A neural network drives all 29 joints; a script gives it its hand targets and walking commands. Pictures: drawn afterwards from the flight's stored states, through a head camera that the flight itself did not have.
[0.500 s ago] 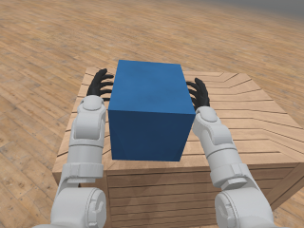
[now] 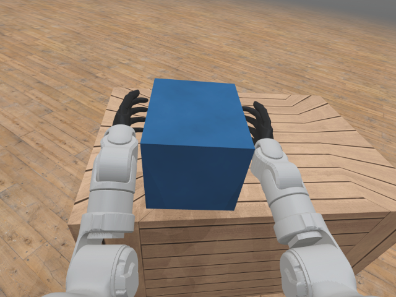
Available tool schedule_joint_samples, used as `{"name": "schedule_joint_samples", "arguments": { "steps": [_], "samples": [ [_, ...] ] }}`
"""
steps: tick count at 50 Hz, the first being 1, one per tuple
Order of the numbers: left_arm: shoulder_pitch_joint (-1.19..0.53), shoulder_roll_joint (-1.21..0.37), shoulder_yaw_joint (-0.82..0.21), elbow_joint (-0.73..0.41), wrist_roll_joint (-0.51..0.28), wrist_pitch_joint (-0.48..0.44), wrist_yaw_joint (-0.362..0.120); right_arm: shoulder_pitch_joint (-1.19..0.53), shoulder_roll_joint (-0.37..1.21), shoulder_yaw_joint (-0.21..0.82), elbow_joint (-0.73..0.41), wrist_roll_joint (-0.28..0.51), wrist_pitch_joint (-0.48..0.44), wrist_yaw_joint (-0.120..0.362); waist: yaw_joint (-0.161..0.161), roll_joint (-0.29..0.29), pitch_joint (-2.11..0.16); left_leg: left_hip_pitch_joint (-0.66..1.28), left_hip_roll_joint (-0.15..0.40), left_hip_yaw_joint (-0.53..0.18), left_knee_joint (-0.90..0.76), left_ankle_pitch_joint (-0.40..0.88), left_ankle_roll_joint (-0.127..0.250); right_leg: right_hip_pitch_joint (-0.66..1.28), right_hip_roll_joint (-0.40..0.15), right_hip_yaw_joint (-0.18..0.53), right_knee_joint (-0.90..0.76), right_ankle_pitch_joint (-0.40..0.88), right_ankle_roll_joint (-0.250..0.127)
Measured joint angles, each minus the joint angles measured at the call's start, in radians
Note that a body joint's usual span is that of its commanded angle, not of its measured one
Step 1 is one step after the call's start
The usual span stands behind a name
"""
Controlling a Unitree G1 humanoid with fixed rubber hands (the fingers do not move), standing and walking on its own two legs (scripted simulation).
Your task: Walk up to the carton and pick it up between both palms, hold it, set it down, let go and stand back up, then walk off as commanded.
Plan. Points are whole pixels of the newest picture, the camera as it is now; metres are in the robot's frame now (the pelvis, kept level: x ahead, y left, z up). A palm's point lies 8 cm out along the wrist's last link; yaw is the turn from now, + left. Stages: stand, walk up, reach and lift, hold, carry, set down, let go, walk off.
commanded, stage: hold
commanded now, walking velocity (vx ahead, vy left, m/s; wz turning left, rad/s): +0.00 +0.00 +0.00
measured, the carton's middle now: (193, 142) +0.40 +0.01 +0.15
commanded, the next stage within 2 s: none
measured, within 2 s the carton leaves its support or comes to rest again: neither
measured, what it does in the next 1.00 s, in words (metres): stands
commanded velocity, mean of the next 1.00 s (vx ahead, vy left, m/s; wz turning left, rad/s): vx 0.00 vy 0.00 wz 0.00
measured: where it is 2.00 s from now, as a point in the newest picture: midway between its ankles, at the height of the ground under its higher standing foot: outside the picture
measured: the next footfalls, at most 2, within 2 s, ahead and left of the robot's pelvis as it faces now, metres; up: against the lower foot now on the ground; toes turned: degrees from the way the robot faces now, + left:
none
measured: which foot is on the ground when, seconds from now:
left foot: down 0.00-1.00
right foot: down 0.00-1.00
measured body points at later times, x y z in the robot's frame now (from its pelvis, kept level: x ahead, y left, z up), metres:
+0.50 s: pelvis +0.00 +0.00 +0.00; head -0.05 +0.04 +0.45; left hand +0.39 +0.15 +0.20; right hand +0.38 -0.12 +0.19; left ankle +0.06 +0.09 -0.74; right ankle +0.00 -0.13 -0.74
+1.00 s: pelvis +0.00 +0.00 +0.00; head -0.05 +0.04 +0.45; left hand +0.39 +0.15 +0.20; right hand +0.38 -0.12 +0.19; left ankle +0.06 +0.09 -0.74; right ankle +0.00 -0.13 -0.74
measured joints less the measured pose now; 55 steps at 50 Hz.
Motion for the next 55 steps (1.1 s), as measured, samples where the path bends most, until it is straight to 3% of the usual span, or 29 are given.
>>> {"name": "schedule_joint_samples", "arguments": {
  "steps": [55],
  "samples": [
    [0.000,-0.001,0.000,0.000,0.000,0.001,-0.001,0.000,0.000,-0.001,0.000,0.000,-0.004,-0.001,0.000,0.000,0.001,0.001,0.000,0.000,0.000,0.000,0.000,0.000,0.000,0.000,0.000,0.000,0.000]
  ]
}}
